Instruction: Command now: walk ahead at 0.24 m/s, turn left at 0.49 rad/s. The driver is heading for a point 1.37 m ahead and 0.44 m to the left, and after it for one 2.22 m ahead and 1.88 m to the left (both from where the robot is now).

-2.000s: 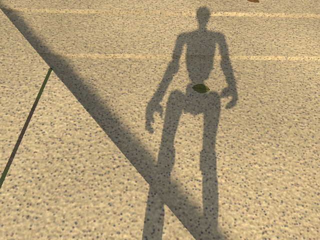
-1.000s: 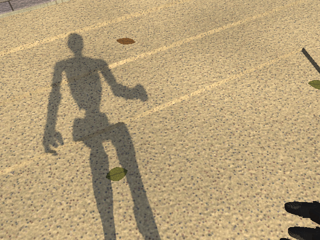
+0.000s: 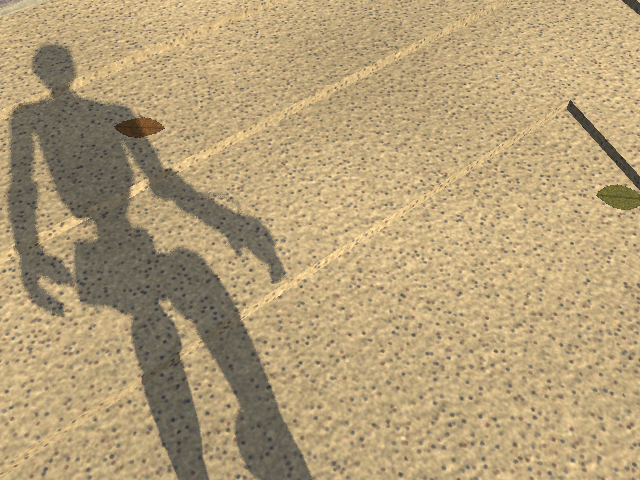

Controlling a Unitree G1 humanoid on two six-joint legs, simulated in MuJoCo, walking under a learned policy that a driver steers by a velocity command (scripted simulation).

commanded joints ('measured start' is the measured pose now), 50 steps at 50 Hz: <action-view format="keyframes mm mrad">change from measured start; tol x32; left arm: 1 -113 151 26 -78 -11 -6 27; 50 126 227 11 -16 -45 6 -17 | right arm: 1 -4 13 14 -72 -8 -1 30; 50 -208 -11 27 -328 17 -46 54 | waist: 1 -40 -123 -36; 11 -96 74 -421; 50 79 -194 85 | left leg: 1 160 -8 36 -151 130 1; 8 493 -116 86 -425 242 123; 9 729 114 -236 -374 820 231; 10 902 307 -623 -449 720 462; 30 305 -18 -454 -605 -559 188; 38 -173 -94 -97 209 -151 7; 50 95 -67 90 -292 -52 18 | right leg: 1 -82 -248 14 -61 513 -133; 7 40 -265 -1 265 608 -59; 10 -512 59 172 1090 -552 113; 11 -550 17 277 1128 -479 90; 30 -97 34 220 166 -74 23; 34 75 -423 804 -121 -513 -199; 50 74 -268 232 -128 152 -136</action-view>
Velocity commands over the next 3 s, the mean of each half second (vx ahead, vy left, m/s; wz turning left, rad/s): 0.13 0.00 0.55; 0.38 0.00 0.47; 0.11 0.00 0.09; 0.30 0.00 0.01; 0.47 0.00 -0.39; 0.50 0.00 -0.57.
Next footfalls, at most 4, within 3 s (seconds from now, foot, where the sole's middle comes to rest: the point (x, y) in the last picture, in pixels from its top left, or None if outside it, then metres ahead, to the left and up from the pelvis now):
0.16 left None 0.21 0.13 -0.78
0.64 right None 0.25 -0.08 -0.78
1.08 left None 0.34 0.30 -0.78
1.52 right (292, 474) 0.48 0.12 -0.78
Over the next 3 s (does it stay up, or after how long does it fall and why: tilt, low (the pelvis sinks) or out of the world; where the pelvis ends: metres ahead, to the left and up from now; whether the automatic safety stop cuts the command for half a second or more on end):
stays up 0.88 0.51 0.02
